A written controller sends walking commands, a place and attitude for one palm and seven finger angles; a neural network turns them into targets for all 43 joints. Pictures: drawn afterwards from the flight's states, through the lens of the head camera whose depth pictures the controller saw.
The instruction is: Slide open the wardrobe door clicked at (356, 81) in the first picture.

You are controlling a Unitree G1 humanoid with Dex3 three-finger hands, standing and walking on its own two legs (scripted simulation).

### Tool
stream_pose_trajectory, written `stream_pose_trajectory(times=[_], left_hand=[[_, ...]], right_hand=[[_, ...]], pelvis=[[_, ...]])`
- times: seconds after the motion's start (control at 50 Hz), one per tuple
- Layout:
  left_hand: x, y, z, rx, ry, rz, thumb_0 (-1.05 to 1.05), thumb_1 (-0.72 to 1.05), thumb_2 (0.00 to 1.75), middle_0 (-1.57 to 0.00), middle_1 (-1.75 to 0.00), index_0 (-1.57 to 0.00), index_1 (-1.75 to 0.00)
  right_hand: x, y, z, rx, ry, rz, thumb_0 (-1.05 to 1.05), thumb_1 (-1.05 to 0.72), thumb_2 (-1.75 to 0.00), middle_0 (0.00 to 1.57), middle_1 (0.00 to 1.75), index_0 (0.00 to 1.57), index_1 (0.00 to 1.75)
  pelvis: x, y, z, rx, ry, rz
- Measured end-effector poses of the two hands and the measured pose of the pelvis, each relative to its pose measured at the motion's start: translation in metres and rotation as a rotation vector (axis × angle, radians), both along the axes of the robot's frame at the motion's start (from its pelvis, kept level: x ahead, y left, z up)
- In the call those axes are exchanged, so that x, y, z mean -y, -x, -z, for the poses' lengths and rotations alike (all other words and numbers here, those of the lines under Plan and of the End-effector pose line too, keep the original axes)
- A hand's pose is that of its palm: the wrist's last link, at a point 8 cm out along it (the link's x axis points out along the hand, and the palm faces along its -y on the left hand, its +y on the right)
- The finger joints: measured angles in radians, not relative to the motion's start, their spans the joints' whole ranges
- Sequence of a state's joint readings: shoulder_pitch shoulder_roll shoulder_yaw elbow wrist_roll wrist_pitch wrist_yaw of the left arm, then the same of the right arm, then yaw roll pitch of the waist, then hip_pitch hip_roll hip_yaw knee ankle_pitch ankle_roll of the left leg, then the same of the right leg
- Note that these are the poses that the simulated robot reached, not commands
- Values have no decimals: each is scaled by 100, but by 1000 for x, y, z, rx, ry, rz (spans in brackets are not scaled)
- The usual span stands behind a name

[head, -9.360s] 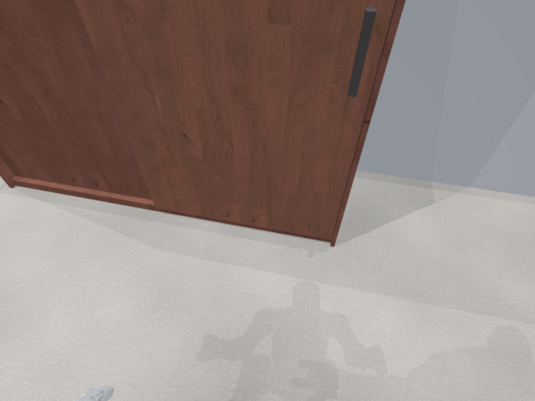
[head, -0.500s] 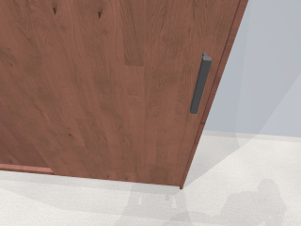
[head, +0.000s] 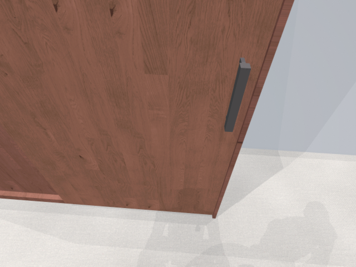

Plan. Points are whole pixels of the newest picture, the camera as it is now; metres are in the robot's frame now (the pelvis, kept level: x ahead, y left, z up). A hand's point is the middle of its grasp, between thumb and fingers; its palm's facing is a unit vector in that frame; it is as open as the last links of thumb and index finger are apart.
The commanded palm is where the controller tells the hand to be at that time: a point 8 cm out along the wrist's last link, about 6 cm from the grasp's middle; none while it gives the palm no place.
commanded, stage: look again from close up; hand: right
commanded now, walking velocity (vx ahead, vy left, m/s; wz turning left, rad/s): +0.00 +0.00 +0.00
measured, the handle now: (234, 97) +0.52 -0.12 +0.12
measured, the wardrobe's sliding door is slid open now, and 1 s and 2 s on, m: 0.00 0.00 0.00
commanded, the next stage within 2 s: raise the hand with hooked fingers in 1.02 s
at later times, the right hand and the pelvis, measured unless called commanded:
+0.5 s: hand out of the picture +0.00 -0.15 -0.17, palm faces +0.05 +0.98 -0.17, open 7.3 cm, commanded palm none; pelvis +0.01 +0.01 +0.00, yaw +0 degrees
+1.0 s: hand out of the picture +0.01 -0.15 -0.17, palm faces +0.05 +0.99 -0.16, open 7.3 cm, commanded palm none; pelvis +0.02 +0.01 +0.00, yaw +0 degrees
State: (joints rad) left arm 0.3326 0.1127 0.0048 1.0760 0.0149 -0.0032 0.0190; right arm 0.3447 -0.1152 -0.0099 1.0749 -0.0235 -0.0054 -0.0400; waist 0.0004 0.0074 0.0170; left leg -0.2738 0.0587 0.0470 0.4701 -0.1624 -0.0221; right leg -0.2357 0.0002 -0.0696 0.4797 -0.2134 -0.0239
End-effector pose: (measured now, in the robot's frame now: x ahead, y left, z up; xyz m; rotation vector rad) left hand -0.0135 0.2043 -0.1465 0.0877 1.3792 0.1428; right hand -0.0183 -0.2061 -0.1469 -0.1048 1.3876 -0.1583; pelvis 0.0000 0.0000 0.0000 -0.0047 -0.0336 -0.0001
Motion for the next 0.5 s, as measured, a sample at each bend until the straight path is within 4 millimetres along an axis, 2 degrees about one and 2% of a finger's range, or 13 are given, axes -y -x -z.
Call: stream_pose_trajectory(times=[0.2, 0.5], left_hand=[[-9, -9, -2, 8, -10, 4, 1, 92, 90, -20, -30, -20, -30], [-6, -4, -2, -29, 1, 3, 0, 91, 90, -20, -30, -20, -30]], right_hand=[[-2, -8, -2, 9, 2, -5, 0, -91, -90, 20, 30, 20, 30], [-3, -13, -2, 0, 4, -4, 0, -91, -90, 20, 30, 20, 30]], pelvis=[[-3, -3, -1, 3, 1, -1], [-5, -7, -2, -6, 0, 0]])
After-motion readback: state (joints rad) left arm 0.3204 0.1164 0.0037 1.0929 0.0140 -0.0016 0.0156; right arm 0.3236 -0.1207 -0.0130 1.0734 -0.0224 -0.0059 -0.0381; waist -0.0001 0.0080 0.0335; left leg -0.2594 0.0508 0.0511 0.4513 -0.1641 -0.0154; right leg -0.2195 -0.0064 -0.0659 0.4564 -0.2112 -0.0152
